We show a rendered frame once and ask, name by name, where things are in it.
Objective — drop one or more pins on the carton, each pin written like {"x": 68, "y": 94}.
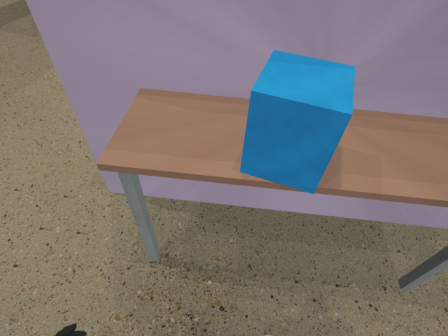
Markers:
{"x": 298, "y": 111}

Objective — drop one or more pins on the table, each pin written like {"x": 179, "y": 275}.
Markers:
{"x": 381, "y": 156}

